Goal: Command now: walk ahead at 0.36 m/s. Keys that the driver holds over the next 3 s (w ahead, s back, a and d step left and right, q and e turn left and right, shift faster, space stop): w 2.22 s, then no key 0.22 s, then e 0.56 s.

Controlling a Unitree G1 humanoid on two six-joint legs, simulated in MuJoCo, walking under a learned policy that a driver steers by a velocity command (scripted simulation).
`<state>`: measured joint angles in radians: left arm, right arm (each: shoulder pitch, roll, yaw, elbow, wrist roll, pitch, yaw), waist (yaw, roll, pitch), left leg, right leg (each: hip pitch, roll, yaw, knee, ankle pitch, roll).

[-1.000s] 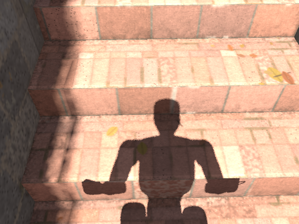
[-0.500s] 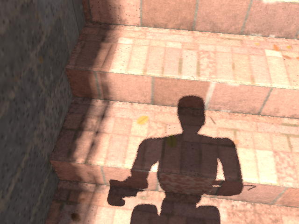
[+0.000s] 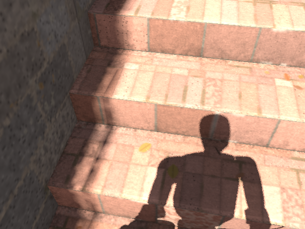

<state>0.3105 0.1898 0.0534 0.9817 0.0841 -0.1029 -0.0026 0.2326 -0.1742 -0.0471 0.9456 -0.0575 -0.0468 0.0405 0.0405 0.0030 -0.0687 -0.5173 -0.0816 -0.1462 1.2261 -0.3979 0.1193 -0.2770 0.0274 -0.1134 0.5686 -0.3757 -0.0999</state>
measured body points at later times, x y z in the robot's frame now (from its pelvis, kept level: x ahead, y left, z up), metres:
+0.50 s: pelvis +0.24 -0.01 +0.10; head +0.24 -0.03 +0.55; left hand +0.18 +0.22 -0.04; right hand +0.39 -0.20 -0.03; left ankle +0.29 +0.07 -0.56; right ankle +0.09 -0.13 -0.43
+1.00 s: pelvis +0.50 -0.10 +0.25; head +0.50 -0.12 +0.70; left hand +0.66 +0.11 +0.14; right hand +0.50 -0.34 +0.09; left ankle +0.39 +0.09 -0.29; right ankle +0.55 -0.18 -0.40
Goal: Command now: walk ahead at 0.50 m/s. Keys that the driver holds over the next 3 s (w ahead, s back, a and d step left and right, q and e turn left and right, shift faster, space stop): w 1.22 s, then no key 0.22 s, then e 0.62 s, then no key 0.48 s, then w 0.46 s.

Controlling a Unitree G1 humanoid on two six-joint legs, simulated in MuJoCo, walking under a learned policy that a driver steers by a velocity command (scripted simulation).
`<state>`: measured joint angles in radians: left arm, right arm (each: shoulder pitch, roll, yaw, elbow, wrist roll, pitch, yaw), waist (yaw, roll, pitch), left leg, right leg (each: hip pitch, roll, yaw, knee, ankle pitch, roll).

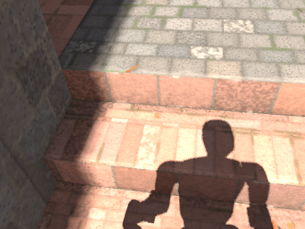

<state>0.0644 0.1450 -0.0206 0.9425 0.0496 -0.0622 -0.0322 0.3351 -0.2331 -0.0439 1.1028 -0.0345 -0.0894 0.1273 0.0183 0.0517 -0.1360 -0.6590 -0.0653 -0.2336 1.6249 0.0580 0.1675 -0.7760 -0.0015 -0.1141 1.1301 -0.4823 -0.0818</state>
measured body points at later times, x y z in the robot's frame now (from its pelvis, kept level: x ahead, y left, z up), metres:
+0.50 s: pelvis +0.26 +0.02 +0.11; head +0.27 +0.01 +0.56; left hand +0.14 +0.18 -0.04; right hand +0.53 -0.12 +0.04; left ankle +0.39 +0.11 -0.49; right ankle +0.07 -0.08 -0.62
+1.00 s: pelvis +0.50 +0.02 +0.26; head +0.50 +0.01 +0.71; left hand +0.74 +0.16 +0.17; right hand +0.41 -0.12 +0.10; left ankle +0.39 +0.11 -0.49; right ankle +0.64 -0.10 -0.30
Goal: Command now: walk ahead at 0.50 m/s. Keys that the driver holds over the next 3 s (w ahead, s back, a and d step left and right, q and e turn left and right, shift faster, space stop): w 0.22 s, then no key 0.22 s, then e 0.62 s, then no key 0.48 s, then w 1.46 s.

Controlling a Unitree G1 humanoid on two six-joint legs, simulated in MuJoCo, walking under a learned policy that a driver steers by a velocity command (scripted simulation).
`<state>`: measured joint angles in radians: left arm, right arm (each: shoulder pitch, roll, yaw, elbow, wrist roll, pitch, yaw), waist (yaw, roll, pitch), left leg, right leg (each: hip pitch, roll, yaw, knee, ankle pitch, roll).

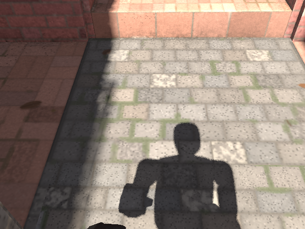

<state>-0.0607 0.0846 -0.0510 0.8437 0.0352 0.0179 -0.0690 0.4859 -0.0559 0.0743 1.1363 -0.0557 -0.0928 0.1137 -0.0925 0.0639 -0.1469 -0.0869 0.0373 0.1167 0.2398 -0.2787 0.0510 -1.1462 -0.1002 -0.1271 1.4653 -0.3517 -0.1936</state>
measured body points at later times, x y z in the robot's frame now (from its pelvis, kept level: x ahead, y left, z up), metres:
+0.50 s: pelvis +0.21 -0.04 +0.15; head +0.21 -0.04 +0.60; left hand +0.12 +0.15 -0.01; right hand +0.41 -0.21 +0.05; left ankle +0.32 +0.10 -0.31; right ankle +0.15 -0.12 -0.59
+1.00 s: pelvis +0.32 +0.02 +0.27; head +0.34 +0.01 +0.72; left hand +0.55 +0.23 +0.16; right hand +0.32 -0.24 +0.13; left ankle +0.45 +0.13 -0.42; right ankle +0.32 -0.11 -0.35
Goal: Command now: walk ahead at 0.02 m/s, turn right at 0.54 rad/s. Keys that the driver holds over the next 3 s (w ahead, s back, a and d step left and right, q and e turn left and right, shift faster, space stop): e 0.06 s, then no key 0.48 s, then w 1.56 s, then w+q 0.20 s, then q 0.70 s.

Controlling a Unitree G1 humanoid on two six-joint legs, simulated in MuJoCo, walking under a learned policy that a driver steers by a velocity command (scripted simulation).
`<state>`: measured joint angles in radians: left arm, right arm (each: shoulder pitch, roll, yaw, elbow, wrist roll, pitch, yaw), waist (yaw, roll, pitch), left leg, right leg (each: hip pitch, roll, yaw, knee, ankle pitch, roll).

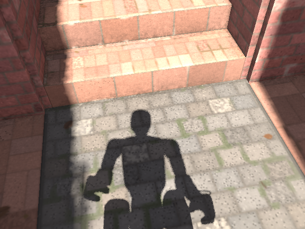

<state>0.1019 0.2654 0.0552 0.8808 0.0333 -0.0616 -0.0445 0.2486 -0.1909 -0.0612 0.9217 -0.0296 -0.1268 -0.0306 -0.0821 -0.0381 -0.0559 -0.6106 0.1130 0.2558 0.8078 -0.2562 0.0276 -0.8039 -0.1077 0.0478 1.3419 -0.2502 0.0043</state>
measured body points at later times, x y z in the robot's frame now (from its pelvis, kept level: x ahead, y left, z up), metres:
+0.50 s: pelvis -0.01 -0.04 +0.01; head -0.01 -0.04 +0.46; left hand +0.23 +0.17 -0.04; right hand +0.06 -0.34 -0.08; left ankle -0.10 +0.13 -0.57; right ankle +0.08 -0.14 -0.69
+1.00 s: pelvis +0.04 -0.05 -0.12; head +0.05 -0.03 +0.33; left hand +0.27 +0.08 -0.22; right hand -0.14 -0.15 -0.25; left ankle -0.17 +0.11 -0.85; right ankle +0.16 -0.17 -0.66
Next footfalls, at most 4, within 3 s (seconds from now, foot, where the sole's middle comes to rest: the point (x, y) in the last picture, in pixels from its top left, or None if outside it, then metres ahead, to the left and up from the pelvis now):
0.08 right None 0.12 -0.15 -0.73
0.64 left None -0.13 0.11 -0.89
1.04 right None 0.19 -0.18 -0.73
1.66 left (163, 216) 0.54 -0.04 -0.73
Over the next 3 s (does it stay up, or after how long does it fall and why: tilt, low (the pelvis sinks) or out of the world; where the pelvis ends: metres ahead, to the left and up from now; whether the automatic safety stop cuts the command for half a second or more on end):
stays up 0.84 -0.20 0.05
